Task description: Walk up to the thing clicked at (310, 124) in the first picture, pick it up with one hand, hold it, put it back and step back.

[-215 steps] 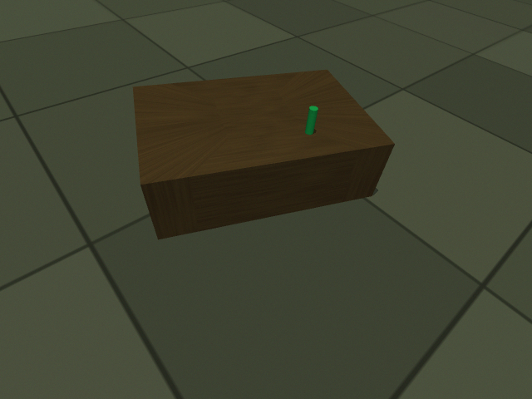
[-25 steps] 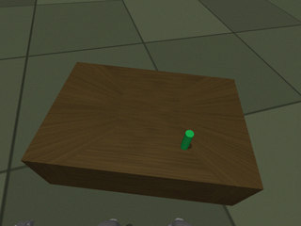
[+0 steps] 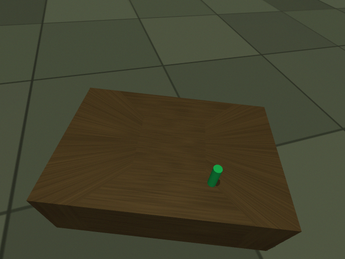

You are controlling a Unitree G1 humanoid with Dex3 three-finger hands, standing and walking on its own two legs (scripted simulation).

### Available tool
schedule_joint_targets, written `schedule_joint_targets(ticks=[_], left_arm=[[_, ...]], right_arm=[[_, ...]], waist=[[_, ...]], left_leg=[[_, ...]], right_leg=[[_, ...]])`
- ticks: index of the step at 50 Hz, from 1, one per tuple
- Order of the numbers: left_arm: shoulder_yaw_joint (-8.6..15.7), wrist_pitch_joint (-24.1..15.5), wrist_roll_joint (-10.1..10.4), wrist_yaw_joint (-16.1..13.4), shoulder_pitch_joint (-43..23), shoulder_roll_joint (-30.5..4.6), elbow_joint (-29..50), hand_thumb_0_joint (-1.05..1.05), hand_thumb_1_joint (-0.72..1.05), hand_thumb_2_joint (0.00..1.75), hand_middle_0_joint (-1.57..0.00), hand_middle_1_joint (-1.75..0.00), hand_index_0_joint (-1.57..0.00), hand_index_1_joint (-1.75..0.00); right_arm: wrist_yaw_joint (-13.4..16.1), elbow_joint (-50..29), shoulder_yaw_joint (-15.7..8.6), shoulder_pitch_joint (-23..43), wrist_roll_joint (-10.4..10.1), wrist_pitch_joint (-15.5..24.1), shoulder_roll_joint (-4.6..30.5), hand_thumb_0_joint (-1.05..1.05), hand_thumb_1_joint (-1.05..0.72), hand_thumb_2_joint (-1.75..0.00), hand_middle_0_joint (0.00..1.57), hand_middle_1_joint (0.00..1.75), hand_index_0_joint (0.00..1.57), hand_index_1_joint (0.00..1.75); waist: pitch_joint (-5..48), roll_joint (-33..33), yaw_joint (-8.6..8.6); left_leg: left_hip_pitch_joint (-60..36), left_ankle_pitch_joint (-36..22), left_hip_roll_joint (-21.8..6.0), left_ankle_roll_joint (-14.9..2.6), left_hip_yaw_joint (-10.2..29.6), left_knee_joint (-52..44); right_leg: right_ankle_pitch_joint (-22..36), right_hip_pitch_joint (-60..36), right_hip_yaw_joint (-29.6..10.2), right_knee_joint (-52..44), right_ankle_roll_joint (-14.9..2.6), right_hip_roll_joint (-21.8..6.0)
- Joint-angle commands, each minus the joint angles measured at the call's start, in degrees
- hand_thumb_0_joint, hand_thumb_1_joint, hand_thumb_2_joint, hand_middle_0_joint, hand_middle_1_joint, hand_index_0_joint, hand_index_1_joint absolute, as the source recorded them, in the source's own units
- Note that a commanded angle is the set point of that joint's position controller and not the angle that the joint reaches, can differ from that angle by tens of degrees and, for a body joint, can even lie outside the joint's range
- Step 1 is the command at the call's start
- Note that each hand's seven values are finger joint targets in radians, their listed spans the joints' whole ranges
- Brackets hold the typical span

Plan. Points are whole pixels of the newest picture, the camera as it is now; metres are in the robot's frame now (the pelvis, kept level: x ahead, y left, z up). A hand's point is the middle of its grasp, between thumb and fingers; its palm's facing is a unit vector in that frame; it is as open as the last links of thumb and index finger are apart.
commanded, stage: walk up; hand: right
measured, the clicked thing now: (214, 176) +0.53 -0.20 -0.34
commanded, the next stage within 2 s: stand in 0.88 s
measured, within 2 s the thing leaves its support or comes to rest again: neither
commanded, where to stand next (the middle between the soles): +0.05 +0.01 m, yaw -1 degrees
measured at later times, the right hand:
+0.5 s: hand out of the picture +0.10 -0.27 -0.14, palm faces +0.05 +0.94 -0.33, open 7.4 cm
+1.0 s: hand out of the picture +0.10 -0.26 -0.14, palm faces +0.05 +0.94 -0.33, open 7.4 cm
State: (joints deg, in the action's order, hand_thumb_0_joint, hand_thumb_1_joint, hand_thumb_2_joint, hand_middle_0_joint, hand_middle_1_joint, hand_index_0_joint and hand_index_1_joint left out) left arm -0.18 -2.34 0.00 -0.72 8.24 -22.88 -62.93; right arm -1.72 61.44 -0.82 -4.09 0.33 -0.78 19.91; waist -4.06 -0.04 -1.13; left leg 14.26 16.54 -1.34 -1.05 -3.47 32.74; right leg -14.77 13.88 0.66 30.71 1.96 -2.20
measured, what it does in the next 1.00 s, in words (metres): stands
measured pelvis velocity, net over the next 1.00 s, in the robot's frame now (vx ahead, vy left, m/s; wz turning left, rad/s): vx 0.02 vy -0.01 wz -0.03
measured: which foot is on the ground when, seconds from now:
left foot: down 0.00-1.00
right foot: down 0.00-1.00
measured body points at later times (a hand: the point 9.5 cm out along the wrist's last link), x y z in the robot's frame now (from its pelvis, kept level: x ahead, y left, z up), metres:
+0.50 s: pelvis +0.01 -0.01 +0.01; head +0.02 -0.01 +0.46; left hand +0.12 +0.29 -0.11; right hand +0.09 -0.32 -0.12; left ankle +0.01 +0.11 -0.73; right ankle +0.02 -0.14 -0.73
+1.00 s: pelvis +0.02 -0.01 +0.01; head +0.04 -0.01 +0.46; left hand +0.13 +0.29 -0.12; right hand +0.09 -0.31 -0.12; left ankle +0.01 +0.11 -0.73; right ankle +0.02 -0.14 -0.73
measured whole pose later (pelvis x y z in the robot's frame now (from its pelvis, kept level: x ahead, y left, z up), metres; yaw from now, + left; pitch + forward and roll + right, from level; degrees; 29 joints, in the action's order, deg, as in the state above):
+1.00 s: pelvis +0.02 -0.01 +0.01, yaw -2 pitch -2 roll +0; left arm 0.3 -0.4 -0.4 -0.3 3.9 -20.4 -64.8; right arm -0.9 65.2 -1.6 -4.1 0.4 -0.3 19.6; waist -3.4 -0.5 0.9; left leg 5.5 11.7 -1.1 -0.2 -5.6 19.1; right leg -11.0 7.5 -1.1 20.4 1.7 -1.9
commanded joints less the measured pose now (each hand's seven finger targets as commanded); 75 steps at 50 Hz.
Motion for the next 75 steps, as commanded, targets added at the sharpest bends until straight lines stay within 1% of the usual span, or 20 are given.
schedule_joint_targets(ticks=[1,4,5,8,16,21,22,24,28,34,43,44,47,49,63,67,68,70,72,75], left_arm=[[1.97,-1.0,-0.02,-0.79,-2.89,-11.66,2.2,0.0,0.9,0.9,-0.2,-0.3,-0.2,-0.3],[1.9,-0.91,-0.17,-0.74,-3.41,-11.53,1.41,0.0,0.9,0.9,-0.2,-0.3,-0.2,-0.3],[1.99,-1.01,-0.23,-0.75,-3.99,-11.58,1.27,0.0,0.9,0.9,-0.2,-0.3,-0.2,-0.3],[2.03,-0.97,-0.41,-0.8,-4.95,-11.66,0.88,0.0,0.9,0.9,-0.2,-0.3,-0.2,-0.3],[2.29,-0.82,-0.52,-0.75,-6.84,-11.36,0.8,0.0,0.9,0.9,-0.2,-0.3,-0.2,-0.3],[2.65,-0.62,-0.73,-0.7,-7.35,-11.04,0.96,0.0,0.9,0.9,-0.2,-0.3,-0.2,-0.3],[2.52,-0.56,-0.75,-0.66,-6.79,-10.94,0.88,0.0,0.9,0.9,-0.2,-0.3,-0.2,-0.3],[2.76,-0.38,-0.96,-0.67,-7.59,-11.13,1.08,0.0,0.9,0.9,-0.2,-0.3,-0.2,-0.3],[2.8,-0.37,-0.93,-0.57,-7.36,-10.69,1.32,0.0,0.9,0.9,-0.2,-0.3,-0.2,-0.3],[3.04,-0.24,-0.99,-0.68,-7.44,-10.68,1.61,0.0,0.9,0.9,-0.2,-0.3,-0.2,-0.3],[2.87,0.2,-0.8,-0.75,-6.97,-10.23,1.82,0.0,0.9,0.9,-0.2,-0.3,-0.2,-0.3],[2.35,0.48,-0.27,-0.36,-7.65,-8.76,1.89,0.0,0.9,0.9,-0.2,-0.3,-0.2,-0.3],[2.42,0.72,-0.22,-0.1,-6.65,-8.71,1.75,0.0,0.9,0.9,-0.2,-0.3,-0.2,-0.3],[2.46,0.74,-0.28,-0.05,-6.66,-9.0,1.71,0.0,0.9,0.9,-0.2,-0.3,-0.2,-0.3],[2.37,0.32,-0.53,0.06,-6.57,-9.19,1.93,0.0,0.9,0.9,-0.2,-0.3,-0.2,-0.3],[2.33,0.44,-0.56,0.08,-6.44,-9.24,1.79,0.0,0.9,0.9,-0.2,-0.3,-0.2,-0.3],[2.32,0.44,-0.67,0.11,-5.98,-9.13,1.83,0.0,0.9,0.9,-0.2,-0.3,-0.2,-0.3],[2.2,0.38,-0.62,0.09,-5.85,-9.08,1.7,0.0,0.9,0.9,-0.2,-0.3,-0.2,-0.3],[2.2,0.28,-0.68,0.08,-5.74,-9.29,1.75,0.0,0.9,0.9,-0.2,-0.3,-0.2,-0.3],[2.18,0.38,-0.62,0.14,-6.11,-9.51,1.75,0.0,0.9,0.9,-0.2,-0.3,-0.2,-0.3]], right_arm=[[1.15,-2.92,-3.19,4.69,-0.03,1.41,14.21,0.0,-0.9,-0.9,0.2,0.3,0.2,0.3],[1.09,-2.36,-3.16,5.44,-0.07,1.28,13.8,0.0,-0.9,-0.9,0.2,0.3,0.2,0.3],[1.09,-2.03,-3.03,5.36,-0.16,1.32,13.26,0.0,-0.9,-0.9,0.2,0.3,0.2,0.3],[1.04,-1.63,-3.2,5.87,-0.21,1.23,13.33,0.0,-0.9,-0.9,0.2,0.3,0.2,0.3],[0.95,-0.46,-3.26,5.35,0.07,1.07,12.85,0.0,-0.9,-0.9,0.2,0.3,0.2,0.3],[1.02,-0.08,-3.4,4.63,0.22,1.11,12.75,0.0,-0.9,-0.9,0.2,0.3,0.2,0.3],[0.97,-0.47,-3.46,5.22,0.23,1.09,13.1,0.0,-0.9,-0.9,0.2,0.3,0.2,0.3],[0.98,-0.41,-3.48,4.73,0.38,1.07,13.02,0.0,-0.9,-0.9,0.2,0.3,0.2,0.3],[0.96,-0.19,-3.4,3.87,0.35,1.13,12.69,0.0,-0.9,-0.9,0.2,0.3,0.2,0.3],[1.1,-0.33,-3.53,2.75,0.43,1.22,12.91,0.0,-0.9,-0.9,0.2,0.3,0.2,0.3],[1.3,-0.62,-3.87,2.48,0.44,1.08,13.04,0.0,-0.9,-0.9,0.2,0.3,0.2,0.3],[1.57,-0.57,-2.8,3.38,0.06,1.63,11.28,0.0,-0.9,-0.9,0.2,0.3,0.2,0.3],[1.86,0.03,-3.0,3.44,0.12,2.22,12.78,0.0,-0.9,-0.9,0.2,0.3,0.2,0.3],[1.96,0.32,-2.77,2.8,0.15,2.24,12.28,0.0,-0.9,-0.9,0.2,0.3,0.2,0.3],[1.93,0.37,-2.42,3.44,0.26,2.35,11.56,0.0,-0.9,-0.9,0.2,0.3,0.2,0.3],[1.91,0.48,-2.33,3.47,0.34,2.42,11.53,0.0,-0.9,-0.9,0.2,0.3,0.2,0.3],[1.94,0.48,-2.48,3.73,0.29,2.35,12.05,0.0,-0.9,-0.9,0.2,0.3,0.2,0.3],[1.83,0.61,-2.25,3.53,0.22,2.29,11.55,0.0,-0.9,-0.9,0.2,0.3,0.2,0.3],[1.73,0.55,-2.39,3.22,0.35,2.32,11.61,0.0,-0.9,-0.9,0.2,0.3,0.2,0.3],[1.69,0.82,-2.33,2.63,0.43,2.25,11.59,0.0,-0.9,-0.9,0.2,0.3,0.2,0.3]], waist=[[6.71,2.51,0.58],[6.52,1.82,0.54],[7.08,1.03,0.73],[7.04,0.69,1.04],[6.99,-0.11,1.25],[6.95,-0.28,1.37],[6.05,0.32,1.1],[5.56,-0.22,1.51],[5.66,0.0,1.29],[7.12,-0.39,1.51],[6.43,0.41,1.6],[7.36,-1.29,1.9],[7.97,0.41,1.58],[8.29,0.68,1.88],[7.2,0.97,2.1],[5.49,0.53,1.81],[6.15,0.95,1.69],[5.0,0.29,1.63],[6.23,0.06,1.75],[5.09,-0.23,2.01]], left_leg=[[-4.04,-5.66,-7.42,-2.55,8.17,-11.69],[-5.26,-6.1,-6.99,-1.91,7.01,-12.47],[-5.8,-8.28,-6.82,-1.7,6.45,-12.21],[-7.69,-9.54,-6.14,-1.13,5.23,-12.28],[-9.75,-9.95,-6.02,-0.44,4.51,-14.32],[-9.75,-9.94,-6.05,-0.45,3.95,-14.76],[-9.71,-8.66,-5.92,-0.44,3.88,-14.89],[-8.5,-6.65,-5.87,-0.4,3.8,-15.33],[-8.82,-6.45,-5.89,-0.43,3.98,-15.45],[-9.27,-9.87,-6.14,-0.6,3.63,-14.96],[-9.82,-10.73,-6.46,-0.73,3.59,-15.28],[-10.74,-16.74,-7.46,-0.13,5.52,-16.86],[-13.11,-20.59,-7.62,0.19,5.05,-16.63],[-12.98,-20.76,-7.61,0.26,4.69,-16.76],[-12.57,-16.63,-7.41,0.6,4.35,-17.6],[-11.43,-12.92,-7.29,0.91,4.69,-18.57],[-12.09,-13.14,-7.39,0.58,4.58,-18.23],[-11.01,-11.0,-7.26,0.72,5.03,-18.86],[-12.31,-11.9,-7.36,0.66,5.01,-18.42],[-10.97,-9.29,-7.15,0.72,5.01,-18.65]], right_leg=[[9.21,-2.52,-2.98,-5.23,-3.06,-3.6],[10.88,-3.16,-3.8,-6.84,-2.95,-4.3],[12.32,-4.03,-4.07,-7.42,-3.0,-4.69],[14.66,-3.7,-4.86,-8.93,-2.93,-5.52],[13.56,-4.02,-5.85,-11.27,-2.8,-5.87],[13.11,-4.7,-5.84,-11.83,-2.93,-5.73],[12.44,-3.96,-5.74,-12.14,-2.8,-5.61],[11.16,-4.27,-5.75,-12.39,-2.9,-5.49],[9.77,-4.09,-6.08,-12.77,-2.92,-5.3],[14.0,-6.02,-5.41,-11.58,-2.9,-5.2],[14.71,-5.61,-4.94,-10.54,-2.89,-4.68],[17.0,-6.16,-5.27,-11.22,-2.58,-4.69],[17.92,-6.86,-5.08,-11.89,-2.4,-4.73],[18.45,-8.04,-5.25,-12.47,-2.47,-5.17],[18.02,-8.47,-5.8,-15.51,-2.45,-6.02],[13.74,-7.28,-5.6,-16.29,-2.4,-5.72],[14.66,-7.44,-5.82,-16.42,-2.55,-5.94],[12.05,-6.84,-5.41,-16.8,-2.3,-5.58],[12.67,-6.65,-5.46,-16.62,-2.4,-5.71],[10.01,-6.01,-5.93,-17.14,-2.58,-5.68]])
